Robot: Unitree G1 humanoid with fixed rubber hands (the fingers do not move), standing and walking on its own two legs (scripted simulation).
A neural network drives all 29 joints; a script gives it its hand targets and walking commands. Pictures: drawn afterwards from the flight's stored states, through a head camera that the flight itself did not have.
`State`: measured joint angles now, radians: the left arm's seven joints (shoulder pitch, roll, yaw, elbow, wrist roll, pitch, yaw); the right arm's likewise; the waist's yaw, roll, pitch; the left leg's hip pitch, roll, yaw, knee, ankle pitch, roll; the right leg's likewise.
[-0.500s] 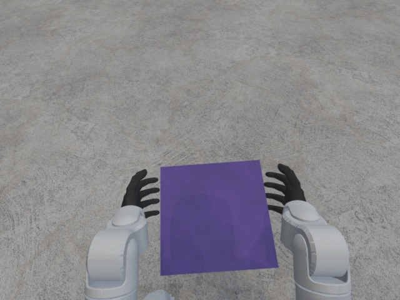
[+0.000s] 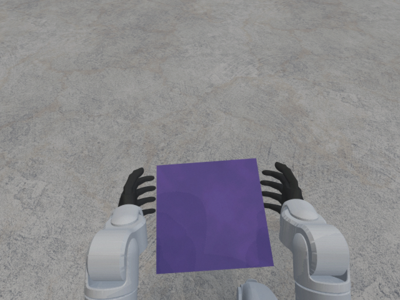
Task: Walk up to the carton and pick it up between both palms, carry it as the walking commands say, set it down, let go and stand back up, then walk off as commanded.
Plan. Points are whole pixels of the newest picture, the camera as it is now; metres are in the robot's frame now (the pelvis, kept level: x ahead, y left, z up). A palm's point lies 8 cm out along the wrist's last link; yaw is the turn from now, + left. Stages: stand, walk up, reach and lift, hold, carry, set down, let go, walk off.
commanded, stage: carry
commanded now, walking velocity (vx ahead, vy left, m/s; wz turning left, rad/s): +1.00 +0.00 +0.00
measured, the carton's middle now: (210, 216) +0.29 -0.01 -0.01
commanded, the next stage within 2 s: none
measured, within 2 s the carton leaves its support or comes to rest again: neither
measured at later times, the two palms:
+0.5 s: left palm (153, 58) +0.72 +0.14 +0.10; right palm (247, 56) +0.74 -0.14 +0.10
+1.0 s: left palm (149, 0) +1.20 +0.20 +0.09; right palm out of the picture +1.20 -0.08 +0.10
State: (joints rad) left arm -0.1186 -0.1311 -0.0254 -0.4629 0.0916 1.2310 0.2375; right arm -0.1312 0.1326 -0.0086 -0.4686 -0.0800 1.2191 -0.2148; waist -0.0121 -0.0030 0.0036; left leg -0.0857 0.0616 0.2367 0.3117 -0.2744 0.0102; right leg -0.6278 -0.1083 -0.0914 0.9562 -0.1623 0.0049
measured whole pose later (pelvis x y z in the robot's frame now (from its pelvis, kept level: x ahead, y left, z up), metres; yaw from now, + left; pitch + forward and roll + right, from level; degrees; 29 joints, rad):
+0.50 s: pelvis +0.46 -0.01 +0.00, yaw +4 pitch +3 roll +3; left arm -0.12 -0.13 -0.01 -0.46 0.05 1.22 0.22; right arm -0.14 0.13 0.00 -0.48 -0.11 1.23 -0.24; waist 0.01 0.00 -0.03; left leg -0.67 0.14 0.12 0.80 -0.04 -0.03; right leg 0.03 -0.07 -0.23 0.20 -0.27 0.00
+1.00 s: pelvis +0.94 +0.05 -0.01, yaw +1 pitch +3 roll -1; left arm -0.13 -0.13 -0.01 -0.48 0.08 1.24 0.25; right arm -0.13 0.13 0.01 -0.49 -0.08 1.22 -0.23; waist 0.00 0.00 -0.02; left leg 0.08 0.07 0.23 0.19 -0.32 -0.03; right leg -0.66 -0.08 -0.17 0.60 0.03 0.02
